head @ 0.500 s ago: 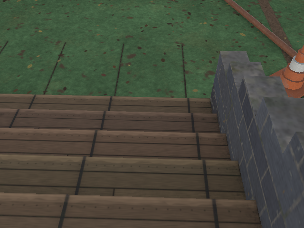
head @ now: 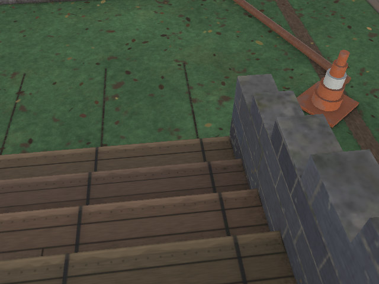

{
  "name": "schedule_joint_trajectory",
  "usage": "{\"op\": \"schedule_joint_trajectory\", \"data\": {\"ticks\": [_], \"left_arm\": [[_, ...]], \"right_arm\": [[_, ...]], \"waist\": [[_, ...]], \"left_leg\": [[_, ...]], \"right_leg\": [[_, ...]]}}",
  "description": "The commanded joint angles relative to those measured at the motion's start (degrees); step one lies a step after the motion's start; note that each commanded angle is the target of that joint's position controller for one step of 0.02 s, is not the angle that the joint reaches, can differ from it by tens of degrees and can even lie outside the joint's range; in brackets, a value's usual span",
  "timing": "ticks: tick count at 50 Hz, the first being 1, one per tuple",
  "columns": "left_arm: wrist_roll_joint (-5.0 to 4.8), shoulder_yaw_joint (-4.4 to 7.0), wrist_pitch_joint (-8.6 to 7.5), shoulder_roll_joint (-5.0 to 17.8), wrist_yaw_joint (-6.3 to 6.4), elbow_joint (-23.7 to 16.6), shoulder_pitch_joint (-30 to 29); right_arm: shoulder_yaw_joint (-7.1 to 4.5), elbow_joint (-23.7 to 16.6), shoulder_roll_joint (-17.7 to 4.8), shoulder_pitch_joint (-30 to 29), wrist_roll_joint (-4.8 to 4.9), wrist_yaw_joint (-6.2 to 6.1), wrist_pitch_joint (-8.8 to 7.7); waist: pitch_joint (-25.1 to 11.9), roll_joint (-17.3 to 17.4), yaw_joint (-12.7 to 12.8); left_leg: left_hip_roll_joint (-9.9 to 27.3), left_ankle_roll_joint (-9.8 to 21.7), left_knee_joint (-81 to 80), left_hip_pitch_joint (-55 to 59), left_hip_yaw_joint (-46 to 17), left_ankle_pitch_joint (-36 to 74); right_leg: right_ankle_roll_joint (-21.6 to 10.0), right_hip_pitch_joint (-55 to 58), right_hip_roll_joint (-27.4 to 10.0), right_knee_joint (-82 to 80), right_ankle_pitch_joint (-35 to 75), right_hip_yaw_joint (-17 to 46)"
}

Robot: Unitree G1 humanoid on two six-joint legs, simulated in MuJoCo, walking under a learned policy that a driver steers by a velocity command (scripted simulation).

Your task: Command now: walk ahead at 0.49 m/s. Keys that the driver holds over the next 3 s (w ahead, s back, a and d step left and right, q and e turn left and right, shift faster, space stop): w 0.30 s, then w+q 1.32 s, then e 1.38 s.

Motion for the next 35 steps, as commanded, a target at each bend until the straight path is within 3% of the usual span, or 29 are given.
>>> {"op": "schedule_joint_trajectory", "data": {"ticks": [1, 2, 3, 4, 5, 7, 9, 11, 12, 13, 14, 15, 16, 17, 18, 19, 20, 21, 22, 23, 25, 26, 27, 28, 29, 31, 32, 33, 35], "left_arm": [[0.64, -0.17, -0.55, 1.8, 1.25, -3.2, -2.6], [0.93, -0.68, -1.1, 0.3, 1.55, -4.0, -7.5], [0.08, -1.3, -1.42, -1.2, 1.66, -4.2, -9.9], [-0.5, -2.2, -1.59, -1.8, 1.18, -2.6, -10.2], [-0.21, -2.6, -1.08, -2.0, 0.86, -1.7, -8.6], [-1.08, -2.16, 0.27, 0.3, -0.61, -2.7, -7.7], [-0.9, -1.44, 1.02, 4.2, -0.19, -3.5, -8.9], [-1.32, -1.49, 0.75, 4.5, 0.68, -1.4, -8.4], [-2.68, -0.26, -0.29, 6.0, 1.03, 3.2, -0.2], [-3.27, 2.21, -0.93, 9.9, 1.39, 8.3, 13.6], [-2.31, 4.16, -0.18, 16.0, 0.15, 10.4, 25.0], [-1.66, 4.26, 0.11, 17.9, -1.97, 11.1, 33.8], [-0.13, 3.86, -0.56, 14.6, -2.67, 13.1, 35.9], [-1.64, 4.05, -1.5, 14.8, -2.0, 12.4, 28.6], [-0.7, 1.65, -1.98, 7.0, -1.58, 10.0, 23.7], [0.18, 0.09, -2.48, 3.9, -1.74, 7.4, 18.0], [0.54, -0.63, -3.24, 2.1, -1.23, 6.5, 13.5], [-0.66, -2.25, -4.55, -3.3, 0.66, 5.1, 9.2], [-1.17, -2.45, -5.05, -3.0, 1.67, 4.9, 8.6], [-1.63, -2.42, -5.65, -2.6, 2.51, 4.8, 9.1], [0.02, -1.93, -5.12, 1.5, 3.16, 7.4, 15.2], [-0.13, -1.66, -4.65, 2.2, 2.88, 8.3, 17.6], [0.26, -1.79, -4.48, 1.8, 2.92, 9.3, 19.3], [0.66, -1.61, -4.23, 2.3, 2.57, 9.4, 19.2], [0.48, -2.65, -4.29, -2.4, 4.07, 12.2, 23.6], [0.45, -3.45, -3.56, -3.0, 4.88, 15.5, 31.3], [0.61, -4.04, -3.62, -3.6, 5.2, 14.4, 28.4], [0.96, -4.07, -3.45, -2.4, 4.28, 13.4, 26.3], [1.45, -3.94, -3.71, -1.2, 3.49, 13.1, 25.8]], "right_arm": [[0.5, 1.8, -2.4, 11.2, 0.58, -2.92, -0.88], [0.85, 4.1, -1.5, 17.9, 0.73, -4.1, -0.18], [0.86, 5.3, -1.8, 20.6, 0.64, -4.48, 0.93], [1.54, 4.3, -0.2, 18.8, 1.43, -4.5, 1.67], [2.1, 1.5, -0.9, 14.8, 1.28, -4.04, 2.51], [1.49, -1.8, -5.2, 6.0, -1.67, -1.34, 2.63], [0.73, -2.6, -7.2, 4.2, -0.3, -1.56, 1.61], [-0.58, -0.6, -10.0, 8.0, 0.78, -2.88, 2.95], [-1.11, -0.6, -12.2, 7.1, 0.07, -1.91, 3.99], [-1.77, -0.8, -12.9, 7.3, -1.22, 0.05, 4.61], [-0.18, 3.3, -3.4, 21.2, -2.63, 3.13, 4.63], [-0.14, 2.9, -1.9, 25.5, 0.17, 4.48, 3.72], [-1.1, -3.3, -5.8, 11.9, 2.35, 4.97, 2.82], [-0.99, -8.6, -5.9, -0.4, 3.89, 3.53, 1.83], [-1.33, -9.5, -7.7, -5.9, 3.55, 1.95, 1.47], [-0.86, -10.3, -5.4, -4.6, 2.55, 0.83, 1.7], [-1.06, -11.0, -4.4, -8.1, 1.79, 0.2, 1.91], [-0.48, -11.6, -2.2, -7.8, 0.28, 0.33, 2.18], [-0.71, -11.3, -2.5, -7.2, -0.33, 1.15, 2.71], [-1.09, -10.7, -3.0, -7.4, 0.48, 2.07, 2.57], [-1.84, -10.1, -4.7, -8.4, 0.58, 3.49, 3.41], [-2.13, -10.9, -5.6, -9.7, 1.07, 3.67, 3.5], [-1.63, -10.9, -4.8, -9.5, -0.05, 4.11, 3.54], [-1.75, -11.4, -5.4, -10.2, 0.45, 4.04, 3.48], [-1.13, -12.8, -5.4, -15.0, 0.3, 3.9, 3.17], [-0.8, -15.0, -4.7, -22.2, 0.9, 3.73, 3.32], [-0.47, -15.0, -5.1, -24.0, 1.38, 3.84, 3.37], [-0.44, -15.2, -4.8, -25.1, 1.86, 3.96, 3.8], [-1.31, -17.5, -7.6, -27.2, 1.11, 4.34, 4.8]], "waist": [[3.6, 3.1, -3.1], [4.2, 4.8, -6.2], [5.1, 5.8, -6.9], [7.0, 3.0, -6.6], [5.3, 4.1, -5.4], [8.1, 6.8, -1.3], [10.4, 5.8, -0.4], [11.5, 4.4, -2.3], [7.8, 2.0, 1.0], [2.1, -2.0, 7.6], [-15.3, -9.4, 7.1], [-26.3, -11.0, 9.6], [-18.9, -8.5, 13.9], [-6.5, -6.9, 13.6], [0.5, 1.5, 12.2], [3.5, 3.3, 6.5], [7.0, 4.6, 3.6], [5.7, 4.5, 1.2], [7.7, 1.9, 0.5], [6.3, 2.4, 1.6], [4.1, 0.8, 2.6], [3.8, 0.9, 3.4], [3.1, 1.2, 3.2], [3.4, 1.9, 3.7], [5.1, 4.5, 7.5], [5.6, 3.7, 10.7], [5.7, 6.0, 10.0], [6.5, 3.8, 9.2], [9.5, 1.6, 9.2]], "left_leg": [[19.9, 12.6, 2.5, 22.3, -17.3, 11.2], [21.3, 12.7, 5.2, 28.8, -20.2, 10.4], [21.7, 13.0, 6.9, 28.6, -21.9, 13.0], [18.2, 10.8, 10.0, 20.6, -17.9, 9.2], [12.7, 9.7, 10.3, 3.1, -12.9, 3.1], [11.9, 8.9, 6.4, -25.3, -11.4, -10.2], [14.0, 6.7, 9.9, -19.5, -13.1, -11.9], [15.3, 4.2, 16.3, -5.8, -15.5, -8.2], [12.2, 2.7, 26.6, -7.1, -11.7, -6.9], [7.6, 0.3, 40.5, -10.9, -5.1, 0.8], [5.5, -2.3, 60.1, -23.1, -4.1, -12.1], [2.2, -3.2, 87.3, -28.7, -6.4, -31.0], [1.4, -1.6, 99.6, -44.8, -6.7, -29.2], [4.8, 0.4, 99.8, -58.1, -6.5, -20.9], [8.5, 1.3, 91.4, -54.5, -7.4, -10.9], [12.0, 1.9, 81.4, -45.9, -12.2, 1.6], [13.0, 2.6, 75.8, -39.9, -12.6, 4.8], [14.8, 4.9, 61.1, -36.2, -13.5, 12.4], [14.7, 5.3, 55.0, -35.7, -12.2, 12.5], [14.2, 5.2, 43.9, -32.1, -11.3, 17.0], [13.0, 3.4, 37.9, -31.4, -9.2, 18.9], [12.4, 2.6, 35.0, -33.3, -8.5, 18.7], [12.4, 2.8, 38.1, -34.2, -9.2, 22.8], [13.0, 2.7, 37.4, -37.0, -10.2, 23.0], [16.3, 2.5, 25.7, -50.2, -15.1, 35.7], [15.3, 1.6, 21.4, -54.8, -11.8, 39.4], [15.6, 2.7, 12.6, -44.2, -10.1, 49.3], [12.8, 2.6, 14.1, -30.1, -4.7, 51.1], [10.9, 2.4, 15.7, -23.0, -3.1, 45.2]], "right_leg": [[2.4, -24.1, -4.4, -10.4, 11.8, 7.9], [3.5, -31.2, -5.1, -14.0, 11.3, 7.3], [4.2, -32.7, -5.3, -14.9, 9.2, 6.4], [4.1, -25.7, -5.8, -25.3, 17.8, 5.6], [3.2, -8.3, -2.6, -27.9, 25.4, -1.2], [2.6, 16.6, -0.1, -17.8, 27.0, -3.3], [2.3, 15.4, -0.6, -22.5, 19.7, -1.4], [2.4, 13.8, -1.1, -35.2, 16.5, -0.3], [3.1, 26.9, 0.6, -36.7, 21.4, -3.0], [3.2, 44.2, 2.7, -36.8, 26.4, -7.8], [-5.1, 73.5, -5.9, -13.8, 42.4, -1.1], [-14.6, 81.7, -15.5, -10.8, 49.4, 12.8], [-17.3, 76.2, -18.4, -19.3, 24.9, 22.0], [-15.6, 63.7, -20.4, -27.6, -8.3, 24.8], [-12.6, 48.6, -16.9, -31.5, -13.4, 19.3], [-13.6, 33.8, -19.0, -33.4, -7.3, 20.1], [-13.5, 23.2, -17.7, -35.9, -5.3, 16.7], [-9.9, 19.1, -12.8, -37.7, -5.6, 10.9], [-9.8, 17.1, -11.7, -38.8, -5.1, 8.3], [-10.1, 15.8, -9.6, -40.1, -1.6, 3.4], [-11.6, 19.3, -8.6, -36.9, 5.9, -0.2], [-12.1, 22.3, -9.8, -36.2, 12.2, -0.4], [-11.9, 23.7, -10.1, -32.5, 12.4, -0.1], [-11.7, 25.6, -10.9, -31.6, 12.9, -0.8], [-9.2, 38.4, -10.7, -27.9, 4.1, -0.4], [-8.7, 43.3, -11.2, -25.3, 3.7, 0.9], [-6.5, 34.9, -7.2, -23.6, -4.2, -5.4], [-6.4, 22.1, -5.4, -25.8, -7.4, -7.5], [-5.4, 16.6, -6.1, -25.9, -13.0, -8.0]]}}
